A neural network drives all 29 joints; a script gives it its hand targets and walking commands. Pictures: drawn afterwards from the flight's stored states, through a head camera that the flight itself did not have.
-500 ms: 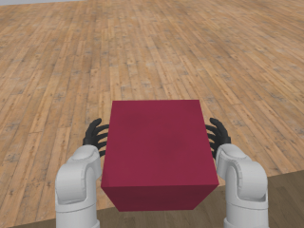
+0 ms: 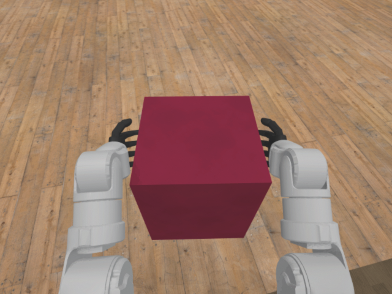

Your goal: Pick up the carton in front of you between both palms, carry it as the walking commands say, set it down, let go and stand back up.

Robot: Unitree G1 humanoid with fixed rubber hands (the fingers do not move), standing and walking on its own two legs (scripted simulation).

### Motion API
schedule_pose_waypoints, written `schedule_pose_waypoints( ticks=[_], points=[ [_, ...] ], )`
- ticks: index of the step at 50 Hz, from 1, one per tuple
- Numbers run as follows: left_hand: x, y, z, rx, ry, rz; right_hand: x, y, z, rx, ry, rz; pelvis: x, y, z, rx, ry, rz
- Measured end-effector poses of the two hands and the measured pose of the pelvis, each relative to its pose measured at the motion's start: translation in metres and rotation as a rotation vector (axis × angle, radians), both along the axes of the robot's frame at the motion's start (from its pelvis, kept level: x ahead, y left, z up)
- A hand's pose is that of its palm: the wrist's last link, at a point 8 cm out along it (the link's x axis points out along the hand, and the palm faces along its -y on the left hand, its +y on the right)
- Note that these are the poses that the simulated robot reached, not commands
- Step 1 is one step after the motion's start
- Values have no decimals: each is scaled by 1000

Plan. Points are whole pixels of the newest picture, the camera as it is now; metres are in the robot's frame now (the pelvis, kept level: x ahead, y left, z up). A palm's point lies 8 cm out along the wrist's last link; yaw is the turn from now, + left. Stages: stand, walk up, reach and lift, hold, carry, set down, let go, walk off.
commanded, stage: carry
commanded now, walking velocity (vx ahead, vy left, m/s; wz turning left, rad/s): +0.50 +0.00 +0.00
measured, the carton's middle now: (197, 172) +0.37 +0.00 +0.04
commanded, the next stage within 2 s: none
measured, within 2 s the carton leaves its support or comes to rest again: neither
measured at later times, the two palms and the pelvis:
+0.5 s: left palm (145, 69) +0.71 +0.13 +0.08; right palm (245, 66) +0.73 -0.16 +0.07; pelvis +0.36 -0.03 -0.07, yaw +6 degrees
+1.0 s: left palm (119, 42) +0.98 +0.27 +0.02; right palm (194, 32) +1.06 -0.02 +0.02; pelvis +0.68 +0.02 -0.06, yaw +15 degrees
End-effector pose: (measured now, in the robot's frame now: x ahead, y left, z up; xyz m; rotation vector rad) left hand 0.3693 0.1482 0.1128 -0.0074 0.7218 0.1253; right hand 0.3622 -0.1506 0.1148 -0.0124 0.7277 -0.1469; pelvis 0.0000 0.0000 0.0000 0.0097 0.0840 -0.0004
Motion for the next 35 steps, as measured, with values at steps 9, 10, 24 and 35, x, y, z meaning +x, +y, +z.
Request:
schedule_pose_waypoints(
  ticks=[9, 10, 24, 35],
  points=[
    [106, -10, -21, -23, 51, -25, 91, -10, -21, 28, 50, -67, 104, 10, 18, -24, 29, 6],
    [119, -11, -19, -29, 34, -21, 106, -11, -18, 31, 32, -70, 116, 9, 18, -25, 32, 7],
    [327, -18, -28, 66, -116, 75, 356, -18, -38, 53, -116, 87, 346, -31, -67, 24, -29, 96],
    [413, 43, -92, 32, 76, 283, 500, 53, -101, 56, 80, 263, 472, -37, -66, 16, 3, 209]
  ],
)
